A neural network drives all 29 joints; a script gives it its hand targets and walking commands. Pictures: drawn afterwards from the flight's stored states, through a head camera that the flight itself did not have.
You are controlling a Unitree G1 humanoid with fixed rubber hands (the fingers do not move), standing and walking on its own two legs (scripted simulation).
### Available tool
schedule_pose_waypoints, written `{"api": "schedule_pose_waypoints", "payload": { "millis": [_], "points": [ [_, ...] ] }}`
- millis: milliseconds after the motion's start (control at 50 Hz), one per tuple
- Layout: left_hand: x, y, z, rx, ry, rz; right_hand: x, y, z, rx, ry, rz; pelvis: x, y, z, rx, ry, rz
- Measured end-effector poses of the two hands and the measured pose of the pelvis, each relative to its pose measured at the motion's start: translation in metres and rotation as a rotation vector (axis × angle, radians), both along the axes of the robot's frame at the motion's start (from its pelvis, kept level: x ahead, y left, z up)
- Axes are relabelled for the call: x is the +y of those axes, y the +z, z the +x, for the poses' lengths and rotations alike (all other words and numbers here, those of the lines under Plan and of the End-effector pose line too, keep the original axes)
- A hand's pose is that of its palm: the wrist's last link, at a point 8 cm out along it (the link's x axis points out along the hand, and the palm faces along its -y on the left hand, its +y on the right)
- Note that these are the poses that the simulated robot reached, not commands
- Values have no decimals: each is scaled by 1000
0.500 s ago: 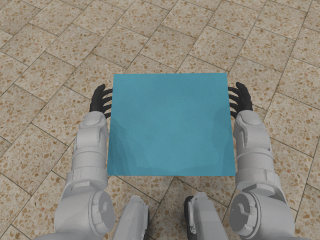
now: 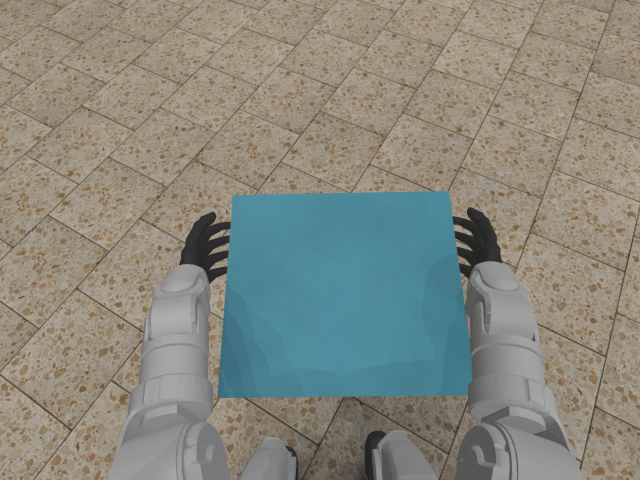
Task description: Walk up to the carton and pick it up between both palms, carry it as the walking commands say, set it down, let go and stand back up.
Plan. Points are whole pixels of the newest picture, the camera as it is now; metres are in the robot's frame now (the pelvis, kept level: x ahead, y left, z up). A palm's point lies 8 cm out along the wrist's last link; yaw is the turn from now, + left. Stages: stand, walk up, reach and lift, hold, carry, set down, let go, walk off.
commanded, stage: reach and lift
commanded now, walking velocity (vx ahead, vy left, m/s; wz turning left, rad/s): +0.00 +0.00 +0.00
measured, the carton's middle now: (340, 304) +0.37 -0.01 -0.13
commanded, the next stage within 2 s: none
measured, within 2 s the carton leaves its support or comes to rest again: neither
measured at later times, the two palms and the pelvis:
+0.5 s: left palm (171, 269) +0.36 +0.18 +0.05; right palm (506, 262) +0.36 -0.19 +0.05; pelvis +0.01 +0.00 +0.05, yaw +0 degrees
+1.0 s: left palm (142, 263) +0.34 +0.18 +0.11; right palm (536, 253) +0.34 -0.19 +0.11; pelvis +0.04 +0.01 +0.07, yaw -1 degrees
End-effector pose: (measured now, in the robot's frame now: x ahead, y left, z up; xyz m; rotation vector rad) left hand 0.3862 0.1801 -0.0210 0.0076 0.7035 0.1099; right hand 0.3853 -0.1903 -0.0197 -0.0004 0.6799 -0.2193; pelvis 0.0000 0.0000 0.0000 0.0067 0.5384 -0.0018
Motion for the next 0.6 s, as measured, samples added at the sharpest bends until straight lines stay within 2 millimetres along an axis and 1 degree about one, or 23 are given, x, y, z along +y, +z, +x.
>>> {"api": "schedule_pose_waypoints", "payload": {
  "millis": [200,400,600],
  "points": [
    [0,27,-12,0,-13,3,-2,28,-9,-7,6,10,-2,23,6,-107,-7,4],
    [3,53,-23,-5,-9,22,3,53,-18,-18,8,7,-4,42,11,-195,-4,2],
    [3,81,-31,-21,-12,26,1,83,-28,-39,28,24,-1,57,18,-297,0,0]
  ]
}}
